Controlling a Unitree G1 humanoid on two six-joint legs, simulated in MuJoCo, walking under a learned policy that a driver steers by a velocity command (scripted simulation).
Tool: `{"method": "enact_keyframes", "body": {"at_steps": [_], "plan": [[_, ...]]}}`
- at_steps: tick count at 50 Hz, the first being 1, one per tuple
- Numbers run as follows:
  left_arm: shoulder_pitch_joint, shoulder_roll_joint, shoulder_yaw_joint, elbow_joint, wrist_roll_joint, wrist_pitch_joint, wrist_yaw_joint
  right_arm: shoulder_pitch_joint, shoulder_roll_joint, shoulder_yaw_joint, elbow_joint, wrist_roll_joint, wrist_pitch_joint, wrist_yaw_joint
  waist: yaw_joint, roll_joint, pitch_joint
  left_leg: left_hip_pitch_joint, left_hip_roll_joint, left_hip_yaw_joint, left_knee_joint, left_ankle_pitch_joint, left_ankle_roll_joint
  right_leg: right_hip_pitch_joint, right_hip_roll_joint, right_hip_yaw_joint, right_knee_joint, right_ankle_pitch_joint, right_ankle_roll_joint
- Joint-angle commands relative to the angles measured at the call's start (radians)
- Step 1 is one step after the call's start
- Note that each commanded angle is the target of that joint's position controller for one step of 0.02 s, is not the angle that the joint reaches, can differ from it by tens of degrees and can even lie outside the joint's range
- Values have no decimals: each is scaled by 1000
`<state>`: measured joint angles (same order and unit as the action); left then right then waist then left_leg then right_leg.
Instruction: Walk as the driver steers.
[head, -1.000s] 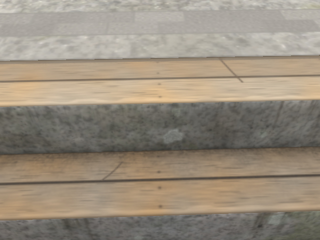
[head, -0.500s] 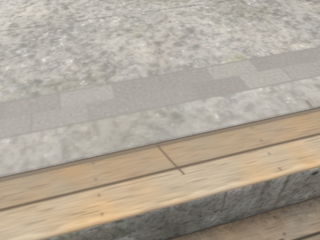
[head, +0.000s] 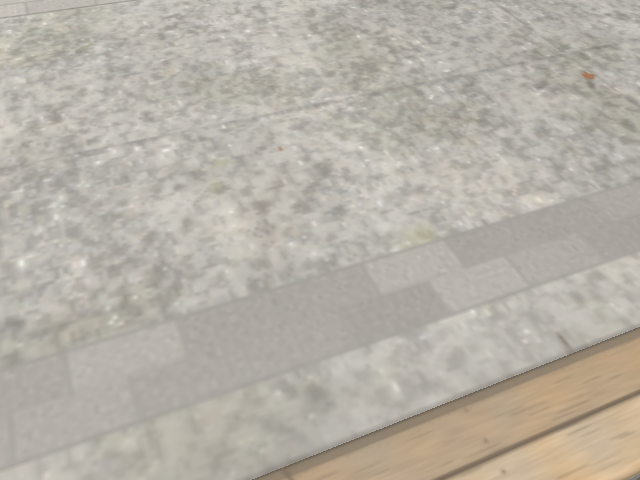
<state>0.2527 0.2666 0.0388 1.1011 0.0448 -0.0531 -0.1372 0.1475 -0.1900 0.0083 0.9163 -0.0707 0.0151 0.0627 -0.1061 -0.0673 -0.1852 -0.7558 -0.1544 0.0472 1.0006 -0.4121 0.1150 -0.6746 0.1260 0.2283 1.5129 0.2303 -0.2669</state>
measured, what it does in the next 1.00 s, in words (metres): climbs, turning left: right foot 0.21 m higher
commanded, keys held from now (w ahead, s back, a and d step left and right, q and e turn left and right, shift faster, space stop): w+q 0.32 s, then w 0.68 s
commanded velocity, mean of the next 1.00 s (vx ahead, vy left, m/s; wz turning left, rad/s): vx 0.50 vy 0.00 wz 0.27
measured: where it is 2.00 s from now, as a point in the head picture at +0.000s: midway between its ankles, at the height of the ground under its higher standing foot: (188, 244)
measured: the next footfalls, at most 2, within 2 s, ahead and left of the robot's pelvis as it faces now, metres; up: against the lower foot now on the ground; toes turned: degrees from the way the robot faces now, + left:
right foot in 0.42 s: +0.43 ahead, -0.10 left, +0.21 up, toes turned +7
left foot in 1.08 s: +0.62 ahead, +0.21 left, +0.21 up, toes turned +19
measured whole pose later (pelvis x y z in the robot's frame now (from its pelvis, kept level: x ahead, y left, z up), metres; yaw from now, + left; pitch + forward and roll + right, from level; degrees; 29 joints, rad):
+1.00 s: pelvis +0.47 +0.02 +0.28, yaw +15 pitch +6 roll -1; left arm 0.43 0.08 0.00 1.07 0.04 -0.15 -0.07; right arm -0.08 -0.13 -0.04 0.86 -0.06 -0.04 0.05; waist 0.09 0.02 -0.11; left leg -0.74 0.10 0.02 0.77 0.00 0.05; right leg -0.06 0.01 -0.14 0.29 -0.33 -0.03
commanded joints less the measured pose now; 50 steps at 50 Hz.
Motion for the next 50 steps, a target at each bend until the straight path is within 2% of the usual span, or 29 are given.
{"method": "enact_keyframes", "body": {"at_steps": [1, 3, 4, 6, 8, 10, 13, 14, 15, 16, 17, 18, 20, 21, 22, 23, 24, 25, 26, 27, 28, 29, 31, 34, 36, 38, 43, 47, 50], "plan": [[-90, -46, -36, -103, 20, -12, 62, 200, 53, 10, 179, 7, -46, -4, 99, 46, 68, 455, 181, -628, -475, -211, 19, -620, -36, 141, 381, -93, -11], [-97, -70, -59, -124, 28, -11, 67, 183, 66, 19, 199, 27, -68, -1, 156, 120, 115, 391, 153, -442, -510, -98, -19, -719, -87, -6, 528, -260, 13], [-120, -88, -77, -145, 26, -9, 68, 225, 39, 14, 214, 0, -71, 10, 155, 72, 113, 381, 161, -430, -522, -43, -32, -750, -97, -55, 508, -208, 24], [-205, -62, -82, -193, 4, -14, 64, 171, -36, -3, 157, -17, -95, 26, 159, 71, 122, 141, 142, -388, -594, -55, -19, -581, -139, -181, 411, -176, 68], [-226, -67, -85, -211, -1, -8, 60, 291, -58, -4, 181, -18, -110, 13, 123, 185, 137, 139, 150, -463, -616, -67, 26, -618, -143, -228, 650, -213, 107], [-298, -80, -99, -245, 4, -10, 68, 433, -32, 10, 239, -29, -107, 1, 72, 227, 183, 337, 209, -580, -603, -121, 71, -851, -136, -173, 732, -277, 90], [-474, -89, -109, -336, 11, 7, 91, 527, -6, 26, 266, -55, -123, 22, 24, 173, 190, 495, 237, -638, -648, 18, 118, -930, -193, -220, 435, -226, 131], [-506, -90, -108, -353, 16, 21, 104, 546, 4, 29, 271, -40, -132, 25, 13, 197, 198, 532, 257, -653, -667, 42, 152, -958, -208, -246, 384, -232, 154], [-608, -84, -102, -392, 39, 41, 114, 551, -3, 20, 266, 1, -137, 34, 0, 221, 220, 468, 278, -640, -757, 72, 174, -882, -220, -353, 279, -340, 160], [-705, -109, -109, -430, 47, 62, 113, 575, 28, 34, 289, 12, -135, 49, -26, 220, 256, 434, 334, -694, -839, 101, 212, -846, -237, -328, 188, -475, 159], [-692, -110, -105, -446, 56, 75, 102, 483, 22, 27, 254, 42, -135, 57, 27, 250, 249, 369, 351, -619, -915, 246, 214, -652, -234, -411, 19, -502, 140], [-686, -124, -104, -471, 60, 74, 86, 459, 32, 37, 236, 41, -148, 69, 51, 267, 227, 267, 367, -534, -932, 488, 201, -402, -206, -428, 0, -572, 125], [-665, -75, -86, -478, 27, 69, 47, 515, -69, 18, 249, 32, -158, 77, 98, 313, 106, 426, 388, -412, -860, 1289, 210, -205, -82, -470, -125, -677, 137], [-530, -52, -73, -436, 18, 60, 36, 482, -151, -13, 238, 36, -158, 76, 151, 326, 43, 621, 387, -349, -735, 1620, 161, -182, -74, -417, -225, -696, 122], [-352, -36, -62, -360, 22, 47, 33, 486, -176, -39, 227, 21, -162, 67, 169, 253, -136, 668, 342, -286, -562, 1792, 103, 26, -82, -322, -242, -588, 85], [-230, -27, -58, -307, 7, 50, 42, 567, -110, -40, 246, -12, -164, 81, 148, 95, -234, 408, 282, -317, -397, 1670, 91, 316, -129, -74, -366, -723, 11], [-118, 17, -39, -268, 25, 70, 59, 542, -77, -44, 242, -9, -147, 86, 213, -9, -218, 239, 223, -324, -236, 1357, 96, 433, -195, 141, -595, -1010, -13], [-14, 60, -30, -237, 57, 77, 68, 460, -21, -56, 253, -27, -121, 90, 299, -226, -114, -9, 74, -341, 233, 535, 22, 437, -341, 529, -935, -1256, -102], [49, 57, -31, -220, 39, 44, 85, 391, -56, -75, 237, 2, -105, 87, 308, -217, -66, -81, 61, -401, 796, 502, 9, 296, -395, 760, -1109, -1404, -103], [-23, 34, -38, -192, 1, 6, 93, 332, -64, -79, 195, 28, -112, 65, 235, -119, 61, -192, 77, -403, 971, 533, 24, 220, -397, 705, -1109, -1343, -65], [-76, -38, -49, -151, -13, -13, 91, 259, -48, -69, 160, 35, -119, 41, 187, 32, 74, -253, 75, -387, 1039, 520, 46, 231, -407, 591, -1089, -1127, -45], [-89, -108, -65, -102, -7, -24, 88, 213, -9, -49, 122, 31, -118, 20, 141, 137, 70, -283, 83, -394, 1012, 529, 70, 257, -405, 450, -1068, -881, 14], [-153, -181, -76, -63, 14, -51, 97, 151, 12, -25, 79, 13, -94, -7, 57, 189, 70, -300, 138, -340, 859, 534, 87, 225, -352, 149, -1054, -570, 70], [-193, -153, -51, -101, 3, -81, 96, 75, -6, -30, 54, 17, -95, -5, 25, 88, 92, -232, 173, -240, 682, 393, 57, 193, -257, -134, -1142, -454, 112], [-169, -122, -48, -125, 31, -93, 101, 18, -53, -48, 34, 0, -119, -1, 40, 48, 89, -206, 185, -197, 628, 445, 31, 209, -235, -192, -1196, -332, 103], [-65, -65, -28, -125, 53, -91, 100, -94, -52, -48, -25, 6, -125, -10, 93, 31, 74, -253, 211, -169, 461, 474, -4, 332, -257, -212, -1235, -227, 100], [157, -96, -31, -91, 24, -93, 76, -186, -3, -44, -59, -10, -89, -5, 145, 14, 111, -233, 291, -71, 117, 560, -68, 503, -329, -210, -1281, -99, 22], [197, -81, -23, -65, 7, -103, 70, -313, -11, -60, -116, 6, -64, -5, 162, -8, 175, -86, 268, -27, -186, 477, -63, 578, -371, -212, -1312, -72, 10], [202, -61, -4, -49, -23, -99, 76, -368, -15, -74, -152, 23, -71, -22, 159, -23, 176, -2, 234, -14, -372, 295, -60, 732, -416, -192, -1275, 54, 16]]}}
